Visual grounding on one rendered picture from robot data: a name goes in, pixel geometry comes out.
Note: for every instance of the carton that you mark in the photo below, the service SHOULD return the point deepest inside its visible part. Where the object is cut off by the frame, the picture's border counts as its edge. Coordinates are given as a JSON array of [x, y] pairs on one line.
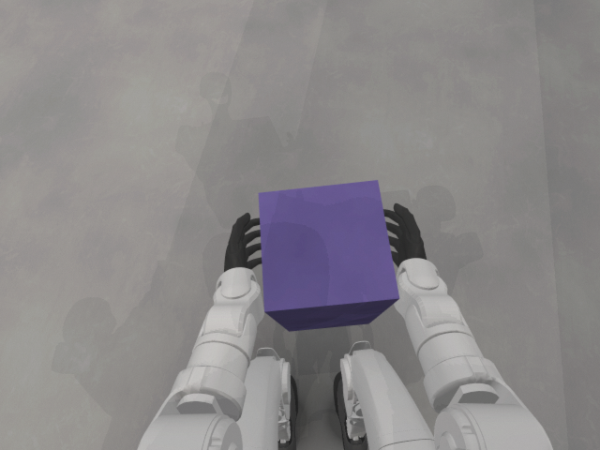
[[326, 257]]

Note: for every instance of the right robot foot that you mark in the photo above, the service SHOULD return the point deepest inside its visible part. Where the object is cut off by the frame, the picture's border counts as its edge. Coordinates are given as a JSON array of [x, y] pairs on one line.
[[349, 444]]

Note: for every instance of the robot left upper arm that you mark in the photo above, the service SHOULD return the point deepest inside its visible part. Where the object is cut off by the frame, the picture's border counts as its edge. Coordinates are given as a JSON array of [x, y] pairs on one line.
[[194, 431]]

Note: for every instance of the left robot forearm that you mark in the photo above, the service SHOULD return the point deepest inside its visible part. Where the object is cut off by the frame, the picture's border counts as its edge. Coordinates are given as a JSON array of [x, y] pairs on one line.
[[213, 381]]

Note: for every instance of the right robot hand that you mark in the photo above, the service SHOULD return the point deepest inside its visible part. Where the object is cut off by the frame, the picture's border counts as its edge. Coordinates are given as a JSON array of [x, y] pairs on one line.
[[408, 243]]

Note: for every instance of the right robot shin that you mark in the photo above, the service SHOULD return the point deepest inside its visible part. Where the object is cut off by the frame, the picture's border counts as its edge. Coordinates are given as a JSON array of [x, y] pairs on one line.
[[355, 421]]

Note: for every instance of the right robot forearm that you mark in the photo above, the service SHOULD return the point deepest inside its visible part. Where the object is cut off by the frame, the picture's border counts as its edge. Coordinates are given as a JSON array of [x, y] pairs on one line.
[[454, 367]]

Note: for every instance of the left robot hand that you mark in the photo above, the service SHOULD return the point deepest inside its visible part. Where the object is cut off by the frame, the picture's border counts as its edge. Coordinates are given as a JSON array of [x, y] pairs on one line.
[[237, 253]]

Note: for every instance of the robot right upper arm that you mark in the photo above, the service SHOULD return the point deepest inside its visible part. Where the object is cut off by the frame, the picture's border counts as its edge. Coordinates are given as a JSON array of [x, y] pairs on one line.
[[483, 426]]

